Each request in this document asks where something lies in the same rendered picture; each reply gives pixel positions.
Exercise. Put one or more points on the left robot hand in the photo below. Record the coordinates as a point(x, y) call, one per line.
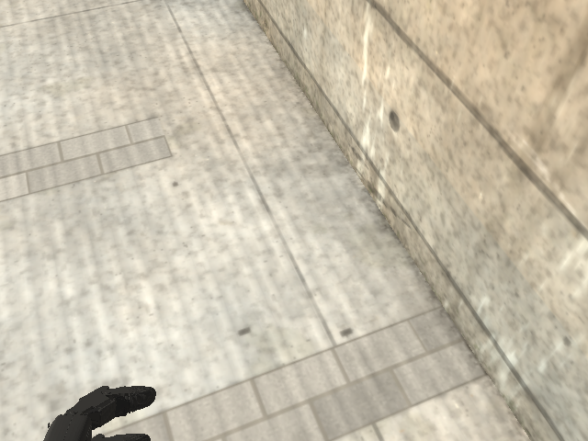
point(98, 408)

